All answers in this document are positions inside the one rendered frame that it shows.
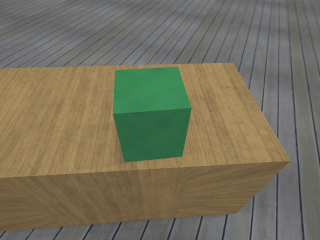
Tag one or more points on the pedestal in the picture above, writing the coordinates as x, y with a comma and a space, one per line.
61, 162

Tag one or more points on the carton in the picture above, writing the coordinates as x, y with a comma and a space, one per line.
151, 111

